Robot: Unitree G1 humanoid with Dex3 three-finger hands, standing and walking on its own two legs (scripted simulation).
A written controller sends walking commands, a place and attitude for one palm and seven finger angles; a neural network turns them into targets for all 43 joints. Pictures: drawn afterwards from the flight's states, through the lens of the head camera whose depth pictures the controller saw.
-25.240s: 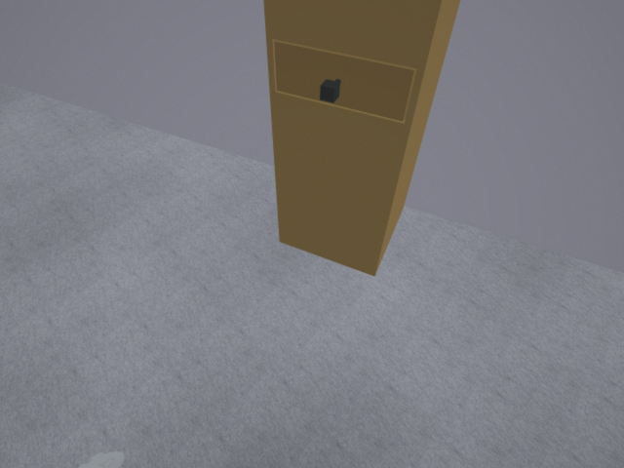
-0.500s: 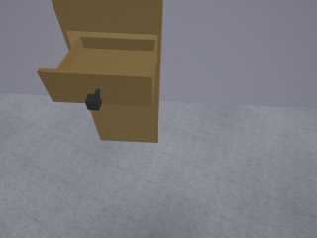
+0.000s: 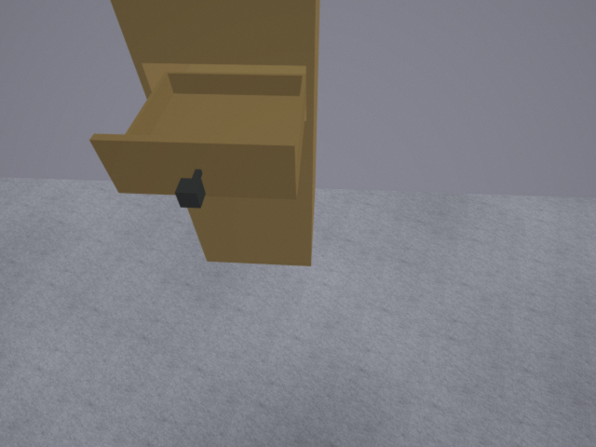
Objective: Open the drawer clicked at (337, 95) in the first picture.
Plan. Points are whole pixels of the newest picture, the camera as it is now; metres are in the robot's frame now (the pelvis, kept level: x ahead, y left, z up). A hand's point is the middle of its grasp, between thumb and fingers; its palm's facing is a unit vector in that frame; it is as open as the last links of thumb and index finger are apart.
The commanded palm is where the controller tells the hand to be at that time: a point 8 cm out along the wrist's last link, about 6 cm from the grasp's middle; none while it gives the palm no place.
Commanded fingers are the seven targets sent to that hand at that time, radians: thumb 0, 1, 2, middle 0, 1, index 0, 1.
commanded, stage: let the arm hang, fingers relaxed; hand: left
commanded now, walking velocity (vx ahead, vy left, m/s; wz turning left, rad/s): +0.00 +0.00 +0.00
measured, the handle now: (193, 185) +0.56 +0.24 +0.00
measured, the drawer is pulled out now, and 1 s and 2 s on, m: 0.30 0.30 0.30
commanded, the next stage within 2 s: look to check the result in 0.32 s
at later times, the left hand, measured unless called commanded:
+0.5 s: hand out of the picture +0.01 +0.17 -0.17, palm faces +0.01 -0.98 -0.21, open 7.4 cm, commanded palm none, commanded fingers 0.00 0.90 0.90 -0.20 -0.30 -0.20 -0.30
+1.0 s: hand out of the picture +0.03 +0.17 -0.17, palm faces +0.01 -0.98 -0.22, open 7.4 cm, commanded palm none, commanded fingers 0.00 0.90 0.90 -0.20 -0.30 -0.20 -0.30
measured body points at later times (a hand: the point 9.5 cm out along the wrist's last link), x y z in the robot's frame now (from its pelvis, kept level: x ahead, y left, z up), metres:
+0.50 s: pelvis +0.01 -0.01 +0.00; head +0.03 -0.02 +0.45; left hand +0.01 +0.22 -0.16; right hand -0.01 -0.23 -0.16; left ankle +0.03 +0.11 -0.74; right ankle +0.01 -0.11 -0.74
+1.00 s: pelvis +0.02 -0.01 +0.00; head +0.04 -0.02 +0.45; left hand +0.03 +0.22 -0.15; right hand +0.02 -0.24 -0.16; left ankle +0.03 +0.11 -0.74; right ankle +0.01 -0.11 -0.74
